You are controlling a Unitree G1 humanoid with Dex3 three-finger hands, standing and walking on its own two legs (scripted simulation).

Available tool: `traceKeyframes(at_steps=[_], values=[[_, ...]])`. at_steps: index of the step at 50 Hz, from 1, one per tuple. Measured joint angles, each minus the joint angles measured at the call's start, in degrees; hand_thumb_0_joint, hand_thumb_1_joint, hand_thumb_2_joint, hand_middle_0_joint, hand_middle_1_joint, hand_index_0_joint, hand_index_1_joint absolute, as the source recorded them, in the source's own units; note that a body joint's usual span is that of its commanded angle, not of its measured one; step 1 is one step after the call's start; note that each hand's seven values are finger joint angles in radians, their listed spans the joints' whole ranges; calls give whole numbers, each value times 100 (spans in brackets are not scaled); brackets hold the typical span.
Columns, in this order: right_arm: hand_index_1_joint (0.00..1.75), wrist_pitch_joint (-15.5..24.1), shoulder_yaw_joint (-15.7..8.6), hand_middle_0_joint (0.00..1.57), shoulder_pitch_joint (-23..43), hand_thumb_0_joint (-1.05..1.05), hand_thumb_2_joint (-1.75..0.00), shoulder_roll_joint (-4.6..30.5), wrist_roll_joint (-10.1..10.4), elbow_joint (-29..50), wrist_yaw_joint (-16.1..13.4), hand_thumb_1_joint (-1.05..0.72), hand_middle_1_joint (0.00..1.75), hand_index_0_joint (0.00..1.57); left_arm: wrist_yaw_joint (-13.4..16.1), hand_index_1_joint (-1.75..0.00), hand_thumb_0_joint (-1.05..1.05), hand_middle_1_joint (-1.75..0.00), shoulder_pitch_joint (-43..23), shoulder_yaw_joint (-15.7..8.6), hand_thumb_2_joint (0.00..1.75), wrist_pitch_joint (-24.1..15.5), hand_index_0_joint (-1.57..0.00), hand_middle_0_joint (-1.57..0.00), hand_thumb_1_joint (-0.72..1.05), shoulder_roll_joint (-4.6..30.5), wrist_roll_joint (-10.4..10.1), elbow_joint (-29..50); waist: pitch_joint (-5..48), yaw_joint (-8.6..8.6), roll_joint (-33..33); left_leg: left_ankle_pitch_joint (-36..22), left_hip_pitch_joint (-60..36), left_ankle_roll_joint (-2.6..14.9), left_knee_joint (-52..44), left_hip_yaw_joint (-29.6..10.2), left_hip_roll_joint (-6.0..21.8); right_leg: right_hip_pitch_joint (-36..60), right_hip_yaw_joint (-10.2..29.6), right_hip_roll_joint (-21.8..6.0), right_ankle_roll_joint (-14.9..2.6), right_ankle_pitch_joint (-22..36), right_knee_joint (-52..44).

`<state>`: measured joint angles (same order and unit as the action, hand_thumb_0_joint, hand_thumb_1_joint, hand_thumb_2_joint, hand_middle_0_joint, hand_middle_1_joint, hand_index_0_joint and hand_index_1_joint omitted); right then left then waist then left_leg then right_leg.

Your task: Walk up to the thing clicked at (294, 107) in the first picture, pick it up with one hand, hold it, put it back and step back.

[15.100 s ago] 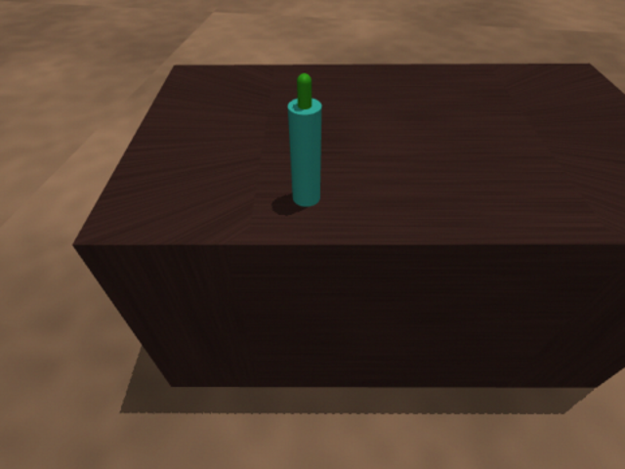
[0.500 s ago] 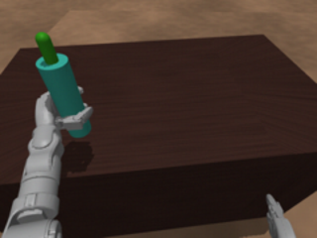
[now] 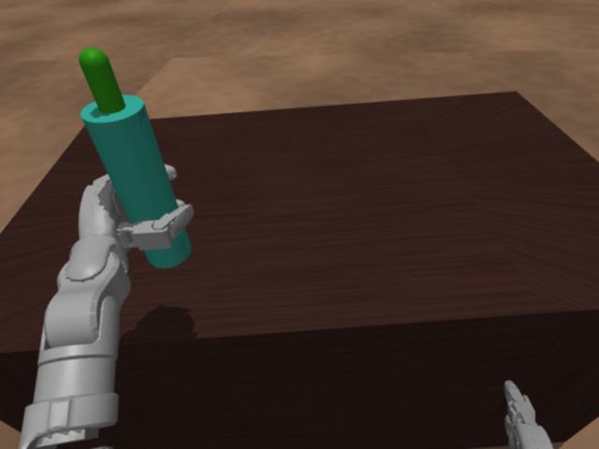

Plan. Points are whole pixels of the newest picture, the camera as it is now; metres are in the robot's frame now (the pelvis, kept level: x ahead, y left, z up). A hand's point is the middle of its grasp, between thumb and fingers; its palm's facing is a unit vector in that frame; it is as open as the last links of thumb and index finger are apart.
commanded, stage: lift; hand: left
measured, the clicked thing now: (138, 172) +0.38 +0.19 +0.24
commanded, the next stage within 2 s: hold in 0.46 s
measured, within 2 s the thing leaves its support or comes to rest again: neither
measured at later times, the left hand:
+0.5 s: hand (143, 208) +0.34 +0.18 +0.22, palm faces +0.18 -0.98 -0.01, open 8.1 cm
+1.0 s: hand (135, 194) +0.33 +0.17 +0.25, palm faces +0.16 -0.99 +0.00, open 8.1 cm
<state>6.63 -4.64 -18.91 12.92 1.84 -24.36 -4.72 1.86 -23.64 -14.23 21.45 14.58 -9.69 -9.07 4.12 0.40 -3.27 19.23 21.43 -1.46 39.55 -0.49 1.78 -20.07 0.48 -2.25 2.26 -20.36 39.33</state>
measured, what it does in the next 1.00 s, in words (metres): stands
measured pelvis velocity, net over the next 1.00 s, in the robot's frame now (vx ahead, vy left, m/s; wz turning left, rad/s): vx -0.01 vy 0.01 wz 0.01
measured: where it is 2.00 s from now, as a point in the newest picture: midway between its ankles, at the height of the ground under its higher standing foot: outside the picture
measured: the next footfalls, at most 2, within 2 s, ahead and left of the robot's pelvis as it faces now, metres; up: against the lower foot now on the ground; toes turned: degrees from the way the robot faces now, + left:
none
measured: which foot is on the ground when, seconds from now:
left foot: down 0.00-1.00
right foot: down 0.00-1.00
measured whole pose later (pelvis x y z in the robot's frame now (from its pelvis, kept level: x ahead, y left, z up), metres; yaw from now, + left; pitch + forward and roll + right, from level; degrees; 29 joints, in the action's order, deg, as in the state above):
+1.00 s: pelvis -0.01 +0.01 +0.01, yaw +1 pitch -2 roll +0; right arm 16.7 -5.9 -14.5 12.5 1.9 -36.3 -5.7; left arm 1.4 -23.9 -15.2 37.3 13.6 -12.8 5.5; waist 3.9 -1.0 -4.7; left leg 16.3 16.5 -1.0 34.9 -0.7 1.2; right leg -14.7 0.0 -2.8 2.6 -17.4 34.2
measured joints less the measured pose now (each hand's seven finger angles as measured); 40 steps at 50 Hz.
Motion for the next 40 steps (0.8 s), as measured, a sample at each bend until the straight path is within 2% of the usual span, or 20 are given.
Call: traceKeyframes(at_steps=[6, 12, 22, 40], values=[[5, 192, -49, 6, 122, -1, -4, 22, -9, -244, -10, 55, 5, 5, 12, -102, 2, -102, 113, 66, 107, 348, -85, -81, -14, -28, -16, 374, -36, -17, -4, -94, -120, 5, -118, -6, -15, 124, -9, -14, 0, 89, -116], [5, 407, -118, 6, 197, -1, -4, 26, -9, -505, -46, 55, 5, 5, 31, -102, 2, -102, 147, 30, 107, 553, -85, -80, -14, -44, -129, 713, -67, -30, -12, -161, -217, 19, -202, -3, -25, 229, -9, -22, 11, 164, -216], [5, 603, -152, 6, 310, -1, -5, 1, -7, -881, -55, 54, 5, 5, 74, -101, 2, -102, 34, -21, 107, 905, -85, -81, -14, -86, -160, 815, -61, -56, -54, -244, -332, 41, -315, 8, -42, 354, -2, -39, 30, 261, -352], [5, 918, -132, 6, 386, -1, -5, -44, -25, -1127, -121, 53, 5, 5, 63, -102, 2, -103, 170, -72, 108, 1226, -85, -81, -14, -100, -192, 1422, -79, -110, -83, -285, -428, 43, -403, -17, -43, 478, -32, -39, 32, 314, -479]])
